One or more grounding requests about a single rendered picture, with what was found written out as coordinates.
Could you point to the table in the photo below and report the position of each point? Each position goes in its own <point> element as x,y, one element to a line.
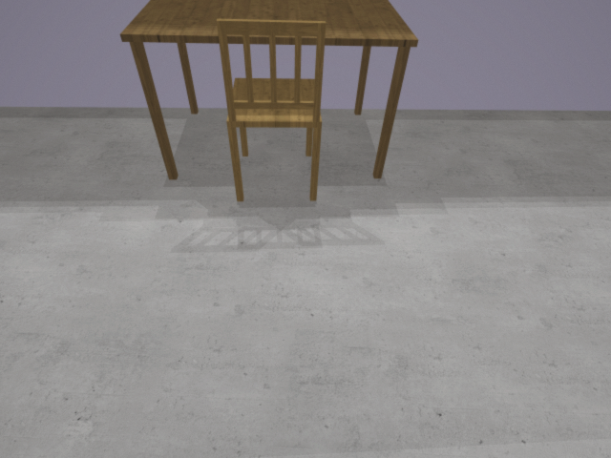
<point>348,23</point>

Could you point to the chair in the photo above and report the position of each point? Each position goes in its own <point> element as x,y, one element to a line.
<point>273,102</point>

